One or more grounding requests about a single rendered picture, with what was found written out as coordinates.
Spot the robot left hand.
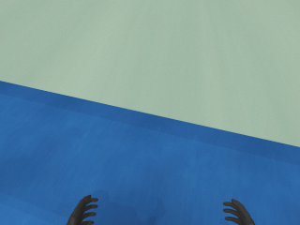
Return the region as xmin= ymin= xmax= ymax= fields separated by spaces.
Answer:
xmin=67 ymin=194 xmax=98 ymax=225

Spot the robot right hand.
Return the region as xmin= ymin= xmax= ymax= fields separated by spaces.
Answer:
xmin=223 ymin=199 xmax=255 ymax=225

